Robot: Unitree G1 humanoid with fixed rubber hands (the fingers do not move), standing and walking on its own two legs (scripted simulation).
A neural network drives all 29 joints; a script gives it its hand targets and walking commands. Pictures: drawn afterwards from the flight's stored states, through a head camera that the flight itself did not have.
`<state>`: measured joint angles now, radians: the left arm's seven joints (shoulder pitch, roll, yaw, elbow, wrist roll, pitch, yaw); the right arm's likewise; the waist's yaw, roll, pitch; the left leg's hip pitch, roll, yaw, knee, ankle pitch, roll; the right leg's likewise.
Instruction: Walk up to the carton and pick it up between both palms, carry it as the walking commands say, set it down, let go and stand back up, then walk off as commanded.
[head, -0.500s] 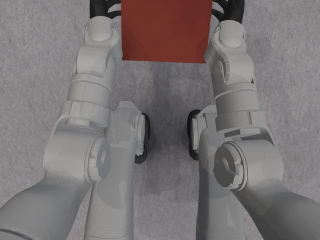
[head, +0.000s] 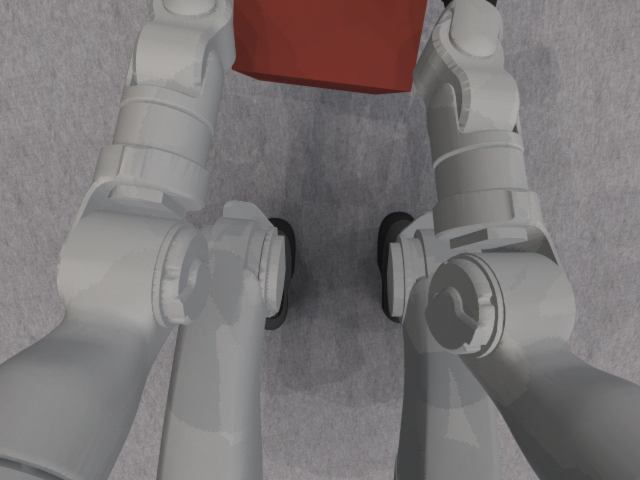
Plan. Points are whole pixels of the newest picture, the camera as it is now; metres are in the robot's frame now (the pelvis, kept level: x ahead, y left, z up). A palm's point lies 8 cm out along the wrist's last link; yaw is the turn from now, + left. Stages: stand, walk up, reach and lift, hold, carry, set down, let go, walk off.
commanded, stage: set down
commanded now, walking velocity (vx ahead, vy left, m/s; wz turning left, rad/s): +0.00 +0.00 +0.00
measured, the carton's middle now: out of the picture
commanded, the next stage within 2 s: none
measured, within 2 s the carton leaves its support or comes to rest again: rests again in 1.70 s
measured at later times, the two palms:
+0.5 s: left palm out of the picture +0.56 +0.14 -0.24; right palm out of the picture +0.57 -0.10 -0.21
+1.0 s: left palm out of the picture +0.57 +0.15 -0.27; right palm out of the picture +0.59 -0.10 -0.24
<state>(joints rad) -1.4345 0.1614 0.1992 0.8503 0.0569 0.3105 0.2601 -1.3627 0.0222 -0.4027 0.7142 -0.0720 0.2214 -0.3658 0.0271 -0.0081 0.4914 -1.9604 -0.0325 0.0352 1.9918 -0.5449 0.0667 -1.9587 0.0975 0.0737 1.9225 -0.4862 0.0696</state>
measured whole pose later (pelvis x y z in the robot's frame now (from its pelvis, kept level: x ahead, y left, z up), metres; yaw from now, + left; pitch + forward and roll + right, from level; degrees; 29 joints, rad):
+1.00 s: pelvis +0.02 +0.00 -0.07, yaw +1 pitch +33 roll -4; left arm -1.56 0.28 0.10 1.01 -0.01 0.30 0.15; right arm -1.60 -0.12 -0.44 1.00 -0.07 0.23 -0.19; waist -0.01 -0.05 0.52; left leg -2.18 -0.05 0.04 2.22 -0.62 0.07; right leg -2.17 0.10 0.06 2.16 -0.57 0.08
